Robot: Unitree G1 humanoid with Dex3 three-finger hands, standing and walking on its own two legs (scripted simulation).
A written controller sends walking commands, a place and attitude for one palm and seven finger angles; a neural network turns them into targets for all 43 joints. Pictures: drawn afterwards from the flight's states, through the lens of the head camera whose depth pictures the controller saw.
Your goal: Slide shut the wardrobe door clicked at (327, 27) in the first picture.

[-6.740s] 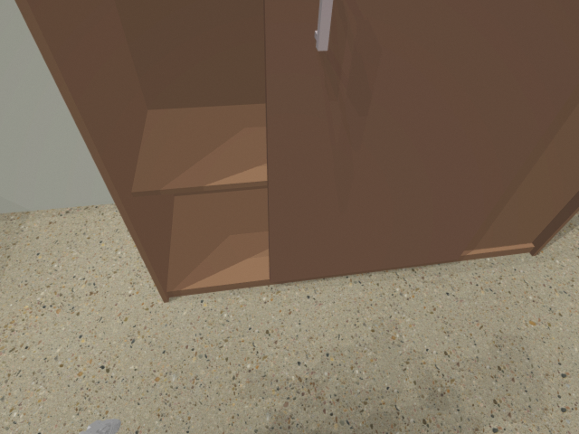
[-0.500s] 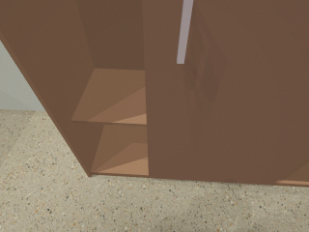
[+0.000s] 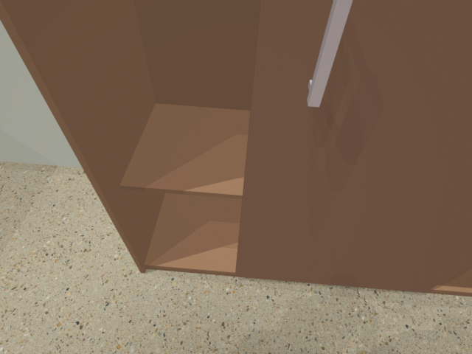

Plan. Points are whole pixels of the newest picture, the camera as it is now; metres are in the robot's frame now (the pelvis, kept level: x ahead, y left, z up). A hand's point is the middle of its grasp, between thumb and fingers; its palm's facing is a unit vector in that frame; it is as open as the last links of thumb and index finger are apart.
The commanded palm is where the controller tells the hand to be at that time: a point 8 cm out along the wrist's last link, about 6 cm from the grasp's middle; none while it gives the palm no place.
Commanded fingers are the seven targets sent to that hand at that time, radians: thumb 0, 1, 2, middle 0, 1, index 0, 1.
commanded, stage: come to a stop and stand still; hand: right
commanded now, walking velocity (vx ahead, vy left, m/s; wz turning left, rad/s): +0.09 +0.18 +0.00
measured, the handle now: (324, 51) +0.50 -0.09 +0.28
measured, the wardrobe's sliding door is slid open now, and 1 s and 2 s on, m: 0.39 0.39 0.39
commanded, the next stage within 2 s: look again from close up in 1.62 s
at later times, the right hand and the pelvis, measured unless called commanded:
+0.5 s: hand out of the picture +0.06 -0.14 -0.17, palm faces +0.08 +0.97 -0.24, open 7.3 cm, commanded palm none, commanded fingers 0.00 -0.90 -0.90 0.20 0.30 0.20 0.30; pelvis +0.05 +0.04 +0.00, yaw -3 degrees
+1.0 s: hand out of the picture +0.03 -0.15 -0.16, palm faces +0.02 +0.98 -0.22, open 7.4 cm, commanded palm none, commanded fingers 0.00 -0.90 -0.90 0.20 0.30 0.20 0.30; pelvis +0.02 +0.03 +0.01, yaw -1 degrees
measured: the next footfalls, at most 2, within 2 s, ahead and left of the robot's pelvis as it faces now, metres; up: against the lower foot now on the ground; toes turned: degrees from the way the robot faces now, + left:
right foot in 0.62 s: +0.08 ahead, -0.07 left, +0.00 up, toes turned -6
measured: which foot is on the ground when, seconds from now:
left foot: down 0.00-1.00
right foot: down 0.00-0.34, up 0.36-0.60, down 0.62-1.00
